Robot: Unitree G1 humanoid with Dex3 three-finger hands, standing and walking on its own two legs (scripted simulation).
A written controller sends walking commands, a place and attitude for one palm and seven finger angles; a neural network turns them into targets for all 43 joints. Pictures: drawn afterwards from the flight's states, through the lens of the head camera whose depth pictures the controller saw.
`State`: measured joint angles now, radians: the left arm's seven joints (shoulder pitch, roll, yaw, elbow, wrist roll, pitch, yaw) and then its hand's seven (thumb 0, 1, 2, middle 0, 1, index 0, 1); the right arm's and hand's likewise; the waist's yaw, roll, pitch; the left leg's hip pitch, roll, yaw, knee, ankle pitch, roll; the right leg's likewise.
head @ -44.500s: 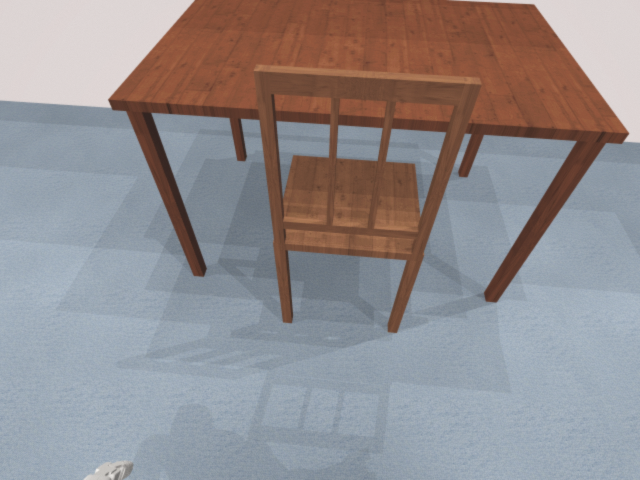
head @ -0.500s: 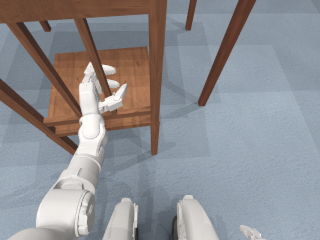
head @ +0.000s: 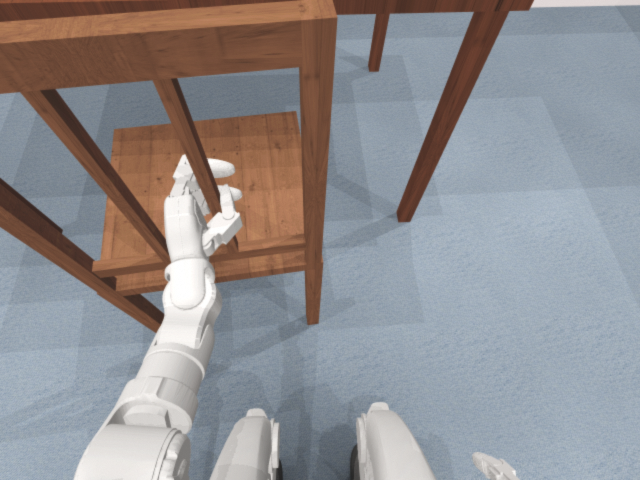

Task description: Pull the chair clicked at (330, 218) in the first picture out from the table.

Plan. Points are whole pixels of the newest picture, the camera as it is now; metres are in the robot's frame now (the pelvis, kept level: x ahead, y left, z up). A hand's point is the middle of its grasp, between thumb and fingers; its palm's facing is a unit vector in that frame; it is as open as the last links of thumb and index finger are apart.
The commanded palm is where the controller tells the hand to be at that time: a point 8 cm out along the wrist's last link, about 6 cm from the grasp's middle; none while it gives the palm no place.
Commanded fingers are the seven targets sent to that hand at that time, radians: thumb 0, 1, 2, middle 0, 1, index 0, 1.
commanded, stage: hook a spindle and tug to test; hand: left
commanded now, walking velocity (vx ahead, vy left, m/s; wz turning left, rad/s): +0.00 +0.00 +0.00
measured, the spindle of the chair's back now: (122, 197) +0.45 +0.24 +0.04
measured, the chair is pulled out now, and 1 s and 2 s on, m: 0.17 0.24 0.33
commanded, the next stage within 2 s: step backward, pulling the chair out in 0.22 s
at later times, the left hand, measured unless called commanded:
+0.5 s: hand (233, 226) +0.41 +0.11 +0.03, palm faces +0.01 -0.98 -0.19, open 5.4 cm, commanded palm +0.38 +0.15 +0.03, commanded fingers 0.00 0.90 0.90 -0.50 -1.45 -0.50 -1.45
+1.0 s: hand (232, 262) +0.36 +0.10 +0.04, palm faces -0.11 -0.98 -0.15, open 4.9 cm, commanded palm +0.34 +0.15 +0.05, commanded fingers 0.00 0.90 0.90 -0.50 -1.45 -0.50 -1.45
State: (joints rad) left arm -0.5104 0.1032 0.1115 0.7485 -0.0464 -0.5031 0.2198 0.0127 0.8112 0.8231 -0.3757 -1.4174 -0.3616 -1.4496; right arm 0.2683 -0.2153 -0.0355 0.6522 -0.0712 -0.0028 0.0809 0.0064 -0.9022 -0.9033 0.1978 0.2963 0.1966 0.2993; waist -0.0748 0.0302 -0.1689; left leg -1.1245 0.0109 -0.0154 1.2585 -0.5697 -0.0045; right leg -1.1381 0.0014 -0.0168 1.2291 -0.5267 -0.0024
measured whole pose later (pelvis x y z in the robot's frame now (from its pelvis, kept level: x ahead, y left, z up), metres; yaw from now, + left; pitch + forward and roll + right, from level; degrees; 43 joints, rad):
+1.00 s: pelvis +0.00 +0.00 +0.11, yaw -1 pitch +10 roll -1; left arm -0.38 0.18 0.01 0.86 -0.05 -0.17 0.06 0.05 0.78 0.82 -0.24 -1.08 -0.50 -1.45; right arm 0.22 -0.22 0.01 0.62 0.02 0.16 -0.09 0.01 -0.90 -0.90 0.20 0.30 0.20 0.30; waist -0.11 0.02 0.03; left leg -0.46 0.02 0.02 0.51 -0.23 0.00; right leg -0.46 0.01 0.00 0.45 -0.17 0.00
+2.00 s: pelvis -0.06 -0.02 +0.10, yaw +1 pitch +4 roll +1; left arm -0.42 0.12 -0.04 1.01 -0.04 -0.23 0.10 0.04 0.74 0.83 -0.30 -1.11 -0.50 -1.45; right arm 0.20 -0.23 0.01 0.72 0.03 0.01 -0.10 0.01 -0.90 -0.90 0.20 0.30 0.20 0.30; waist -0.06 0.03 0.07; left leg -0.45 0.01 -0.02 0.52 -0.15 -0.03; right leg -0.47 0.00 -0.04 0.53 -0.14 -0.03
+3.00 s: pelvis -0.07 -0.03 +0.10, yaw +3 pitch +2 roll +0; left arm -0.46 0.13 -0.06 0.99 -0.04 -0.19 0.11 0.04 0.74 0.85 -0.29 -1.15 -0.50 -1.45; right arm 0.18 -0.26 -0.01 0.74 0.04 0.00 -0.11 0.01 -0.90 -0.90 0.20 0.30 0.20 0.30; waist -0.08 0.03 0.13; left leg -0.43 0.01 -0.06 0.55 -0.16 -0.04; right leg -0.43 0.00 -0.08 0.55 -0.15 -0.04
